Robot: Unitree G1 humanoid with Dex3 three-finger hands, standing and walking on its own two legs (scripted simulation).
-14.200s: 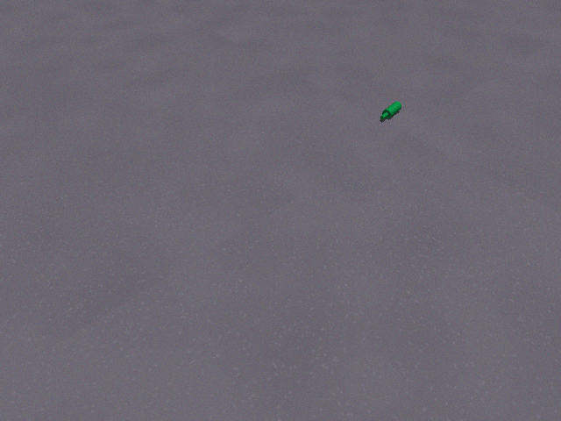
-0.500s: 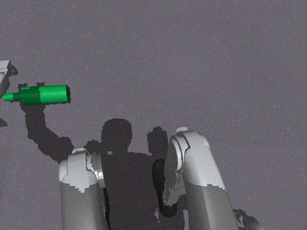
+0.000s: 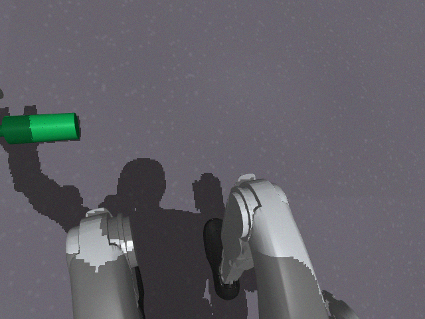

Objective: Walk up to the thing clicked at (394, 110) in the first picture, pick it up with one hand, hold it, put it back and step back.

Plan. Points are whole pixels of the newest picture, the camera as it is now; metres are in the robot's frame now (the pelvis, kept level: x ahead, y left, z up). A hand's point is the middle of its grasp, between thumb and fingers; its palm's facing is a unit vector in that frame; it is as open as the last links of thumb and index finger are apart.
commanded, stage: rise first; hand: left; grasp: from above
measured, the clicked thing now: (29, 129) +0.52 +0.30 -0.31
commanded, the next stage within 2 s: approach in 1.64 s
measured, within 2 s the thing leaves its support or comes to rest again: neither
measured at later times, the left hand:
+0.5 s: hand out of the picture +0.47 +0.33 -0.18, palm faces -0.45 -0.05 -0.89, open 14.1 cm
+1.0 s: hand out of the picture +0.48 +0.32 -0.19, palm faces -0.46 -0.05 -0.89, open 13.9 cm
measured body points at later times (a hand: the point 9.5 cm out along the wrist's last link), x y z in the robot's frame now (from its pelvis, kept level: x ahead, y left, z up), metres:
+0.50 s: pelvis +0.00 +0.00 -0.01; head +0.26 +0.09 +0.35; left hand +0.49 +0.33 -0.13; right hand +0.03 -0.28 -0.09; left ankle +0.06 +0.11 -0.31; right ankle +0.12 -0.13 -0.31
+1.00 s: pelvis -0.01 +0.00 -0.01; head +0.26 +0.09 +0.34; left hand +0.50 +0.32 -0.14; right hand +0.01 -0.28 -0.09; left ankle +0.06 +0.11 -0.31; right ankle +0.12 -0.13 -0.31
